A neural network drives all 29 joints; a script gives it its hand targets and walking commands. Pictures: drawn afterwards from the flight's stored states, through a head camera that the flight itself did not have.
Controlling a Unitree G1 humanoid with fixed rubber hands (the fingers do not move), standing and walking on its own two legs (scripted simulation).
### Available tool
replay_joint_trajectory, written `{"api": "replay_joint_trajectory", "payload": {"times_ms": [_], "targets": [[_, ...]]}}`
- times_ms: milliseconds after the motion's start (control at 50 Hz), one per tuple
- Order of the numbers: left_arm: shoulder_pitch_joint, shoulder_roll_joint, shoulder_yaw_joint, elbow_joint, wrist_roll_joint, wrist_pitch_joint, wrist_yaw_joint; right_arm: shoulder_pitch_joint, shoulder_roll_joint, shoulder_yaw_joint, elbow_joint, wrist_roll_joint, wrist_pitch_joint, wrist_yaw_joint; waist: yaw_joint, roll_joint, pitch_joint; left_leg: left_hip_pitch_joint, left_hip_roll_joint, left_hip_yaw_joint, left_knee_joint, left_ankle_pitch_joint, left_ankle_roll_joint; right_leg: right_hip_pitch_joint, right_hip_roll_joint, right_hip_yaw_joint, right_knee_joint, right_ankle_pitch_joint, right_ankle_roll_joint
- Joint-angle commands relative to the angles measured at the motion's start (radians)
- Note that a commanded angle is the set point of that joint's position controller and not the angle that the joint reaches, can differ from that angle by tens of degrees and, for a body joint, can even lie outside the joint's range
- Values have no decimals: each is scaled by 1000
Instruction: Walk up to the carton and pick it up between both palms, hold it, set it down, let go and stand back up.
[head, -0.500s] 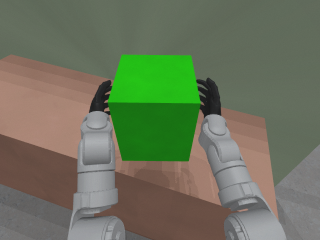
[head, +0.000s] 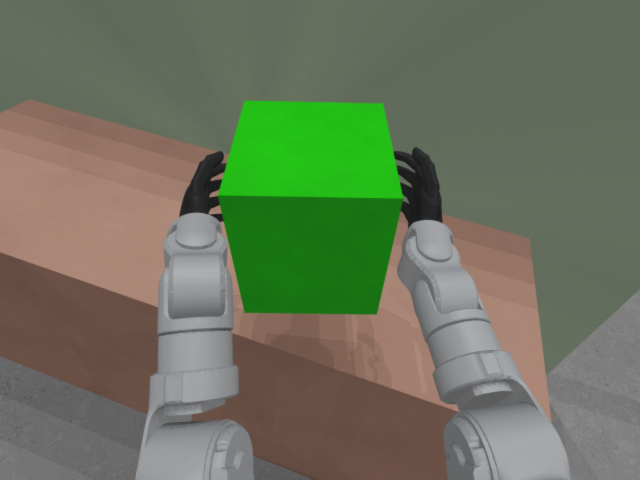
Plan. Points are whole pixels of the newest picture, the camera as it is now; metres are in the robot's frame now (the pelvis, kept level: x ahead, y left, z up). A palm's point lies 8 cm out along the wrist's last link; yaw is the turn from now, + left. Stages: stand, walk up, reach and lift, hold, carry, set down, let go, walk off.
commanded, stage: hold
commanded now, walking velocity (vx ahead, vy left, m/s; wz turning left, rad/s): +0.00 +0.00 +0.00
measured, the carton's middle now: (312, 210) +0.40 +0.00 +0.15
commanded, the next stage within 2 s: none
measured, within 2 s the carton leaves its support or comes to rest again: neither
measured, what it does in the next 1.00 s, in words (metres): stands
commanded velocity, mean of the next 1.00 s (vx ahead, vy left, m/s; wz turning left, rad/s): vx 0.00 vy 0.00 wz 0.00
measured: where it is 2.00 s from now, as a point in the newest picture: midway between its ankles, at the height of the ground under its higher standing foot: outside the picture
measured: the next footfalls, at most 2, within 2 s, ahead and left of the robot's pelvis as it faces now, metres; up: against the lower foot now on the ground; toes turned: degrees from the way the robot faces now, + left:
none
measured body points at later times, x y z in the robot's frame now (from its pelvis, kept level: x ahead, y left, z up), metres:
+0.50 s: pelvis +0.00 -0.01 +0.00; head -0.03 +0.04 +0.44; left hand +0.37 +0.14 +0.16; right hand +0.38 -0.13 +0.18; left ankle +0.06 +0.13 -0.75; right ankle +0.02 -0.12 -0.75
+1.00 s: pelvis +0.00 +0.00 +0.00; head -0.03 +0.04 +0.44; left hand +0.37 +0.14 +0.17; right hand +0.38 -0.13 +0.18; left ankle +0.06 +0.12 -0.75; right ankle +0.02 -0.12 -0.75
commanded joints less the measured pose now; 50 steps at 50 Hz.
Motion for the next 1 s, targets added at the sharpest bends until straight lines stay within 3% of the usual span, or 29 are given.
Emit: {"api": "replay_joint_trajectory", "payload": {"times_ms": [0, 20, 60, 120, 140, 160, 180, 220, 240, 260, 280, 320, 340, 380, 480, 580, 600, 660, 680, 700, 740, 780, 800, 820, 860, 900, 940, 960, 980], "targets": [[-711, -438, -426, -110, -195, -101, -140, -684, 424, 310, -258, 37, -66, 173, -28, 160, -517, 102, -51, 83, -54, 75, 7, 6, 70, -47, -30, -15, 10], [-690, -439, -418, -96, -180, -102, -131, -666, 449, 319, -217, 38, -65, 178, 2, 156, -477, 93, -52, 88, -59, 77, 5, 0, 63, -43, -45, -25, 11], [-699, -446, -412, -82, -187, -107, -128, -686, 446, 330, -257, 45, -73, 180, -9, 140, -500, 114, -56, 84, -38, 135, 3, 9, 67, -41, -33, 31, 17], [-664, -433, -419, -97, -179, -108, -127, -703, 470, 360, -304, 44, -81, 168, 12, 101, -530, 128, -60, 77, -19, 159, 14, 48, 67, -35, -26, 111, 28], [-662, -426, -405, -92, -185, -106, -132, -689, 470, 356, -291, 43, -74, 161, -8, 82, -555, 130, -61, 79, -22, 175, 21, 51, 68, -26, -23, 128, 27], [-667, -432, -429, -130, -191, -111, -131, -683, 475, 369, -291, 59, -73, 162, 4, 100, -552, 129, -63, 75, -19, 174, 10, 58, 66, -23, -24, 141, 29], [-665, -426, -419, -130, -197, -112, -133, -681, 490, 377, -310, 63, -72, 155, -10, 84, -560, 140, -63, 76, -12, 204, 21, 58, 72, -27, -16, 189, 34], [-624, -411, -420, -104, -187, -105, -141, -634, 470, 374, -270, 63, -61, 148, -8, 89, -520, 144, -60, 75, -11, 222, 14, 57, 70, -32, -20, 191, 25], [-662, -436, -439, -140, -216, -112, -139, -681, 461, 378, -327, 73, -67, 149, -5, 97, -564, 157, -59, 73, -11, 232, 8, 44, 65, -35, -17, 182, 27], [-646, -446, -440, -125, -205, -111, -139, -649, 452, 363, -290, 67, -65, 147, -28, 124, -510, 154, -58, 72, -12, 231, -7, 44, 80, -41, -23, 153, 24], [-672, -407, -413, -96, -172, -102, -144, -659, 456, 352, -261, 62, -54, 146, -9, 130, -453, 113, -56, 74, -26, 156, 4, 28, 67, -41, -41, 102, 22], [-678, -426, -410, -86, -161, -99, -154, -628, 463, 330, -211, 33, -40, 151, -26, 137, -396, 75, -58, 70, -44, 84, 8, 11, 56, -40, -43, 50, 22], [-652, -425, -399, -82, -170, -93, -155, -624, 455, 326, -239, 48, -46, 153, -10, 134, -402, 60, -54, 82, -53, 85, 9, 29, 57, -39, -38, 59, 25], [-667, -413, -381, -82, -155, -90, -157, -649, 458, 317, -242, 37, -49, 154, -17, 111, -400, 66, -55, 82, -51, 65, 17, 24, 57, -51, -43, 55, 32], [-705, -438, -445, -152, -195, -101, -146, -675, 443, 340, -307, 73, -73, 155, -31, 171, -510, 134, -60, 70, -23, 182, -3, 39, 61, -45, -22, 111, 24], [-696, -437, -441, -104, -190, -105, -142, -655, 453, 310, -255, 41, -65, 161, -36, 165, -486, 92, -58, 76, -30, 124, 0, 2, 57, -37, -29, 44, 10], [-717, -433, -453, -133, -207, -109, -138, -655, 467, 316, -264, 41, -67, 163, -46, 146, -531, 130, -60, 70, -21, 133, 0, 9, 56, -38, -35, 75, 16], [-671, -426, -446, -98, -216, -111, -136, -697, 480, 356, -322, 62, -68, 144, -21, 122, -551, 101, -72, 73, 3, 184, 10, 65, 46, -19, -15, 187, 33], [-652, -403, -425, -124, -203, -116, -140, -668, 474, 375, -332, 71, -65, 142, -10, 89, -588, 137, -71, 73, 4, 233, 20, 85, 59, -27, -8, 241, 39], [-658, -418, -429, -145, -203, -113, -140, -669, 470, 390, -340, 79, -64, 138, -33, 115, -590, 146, -77, 73, 3, 223, 13, 93, 61, -22, -10, 241, 32], [-645, -384, -381, -39, -155, -91, -158, -647, 456, 350, -238, 41, -32, 134, -16, 95, -437, 100, -73, 75, -31, 88, 24, 37, 42, -24, -44, 80, 37], [-629, -369, -332, -29, -138, -83, -176, -637, 452, 336, -235, 27, -25, 138, 18, 54, -356, 29, -61, 92, -73, -3, 38, 22, 41, -29, -52, -1, 44], [-662, -392, -335, -35, -145, -81, -177, -642, 444, 309, -218, 27, -27, 147, 2, 99, -378, 23, -64, 87, -83, -37, 38, 6, 33, -23, -49, -28, 35], [-662, -394, -360, -118, -164, -94, -171, -657, 477, 336, -294, 44, -42, 149, 7, 92, -439, 61, -63, 93, -74, 16, 32, 20, 55, -49, -44, 1, 38], [-668, -413, -394, -115, -177, -100, -157, -668, 460, 348, -309, 54, -59, 153, -9, 128, -502, 125, -57, 82, -35, 124, 19, 19, 65, -37, -31, 75, 22], [-739, -431, -413, -150, -205, -113, -142, -706, 469, 344, -316, 67, -65, 154, -17, 133, -508, 114, -50, 78, -30, 137, 9, 25, 72, -43, -23, 90, 24], [-737, -434, -412, -125, -186, -115, -137, -696, 482, 336, -282, 42, -66, 160, -9, 124, -498, 98, -52, 75, -34, 109, 15, 45, 70, -46, -34, 56, 22], [-733, -447, -427, -140, -207, -114, -135, -697, 461, 342, -301, 54, -72, 163, -28, 127, -515, 108, -58, 83, -34, 147, 11, 34, 73, -42, -29, 80, 20], [-714, -448, -435, -112, -194, -112, -132, -710, 455, 336, -282, 56, -69, 164, -8, 145, -495, 102, -54, 72, -30, 148, 4, 5, 62, -47, -24, 55, 21]]}}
